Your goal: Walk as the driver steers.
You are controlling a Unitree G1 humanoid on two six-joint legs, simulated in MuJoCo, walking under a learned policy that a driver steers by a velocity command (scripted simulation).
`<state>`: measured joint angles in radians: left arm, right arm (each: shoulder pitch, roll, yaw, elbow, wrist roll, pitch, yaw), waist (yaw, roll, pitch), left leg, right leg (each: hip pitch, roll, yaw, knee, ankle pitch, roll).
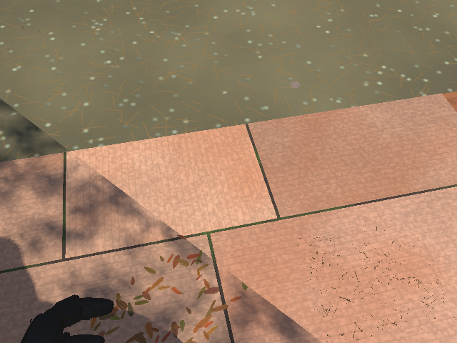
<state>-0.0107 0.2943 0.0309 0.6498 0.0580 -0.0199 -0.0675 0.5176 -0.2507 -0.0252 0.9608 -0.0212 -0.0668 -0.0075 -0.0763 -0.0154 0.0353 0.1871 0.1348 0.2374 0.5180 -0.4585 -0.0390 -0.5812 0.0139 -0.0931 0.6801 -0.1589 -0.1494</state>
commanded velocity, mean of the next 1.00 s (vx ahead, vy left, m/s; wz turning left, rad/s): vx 0.66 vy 0.00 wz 0.43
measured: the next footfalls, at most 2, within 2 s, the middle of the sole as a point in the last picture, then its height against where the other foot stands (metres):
left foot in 0.46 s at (192, 298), level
right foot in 0.84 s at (173, 194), level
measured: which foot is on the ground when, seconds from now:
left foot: down 0.00-0.00, up 0.02-0.44, down 0.46-0.84, up 0.86-1.00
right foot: down 0.00-0.42, up 0.44-0.82, down 0.84-1.00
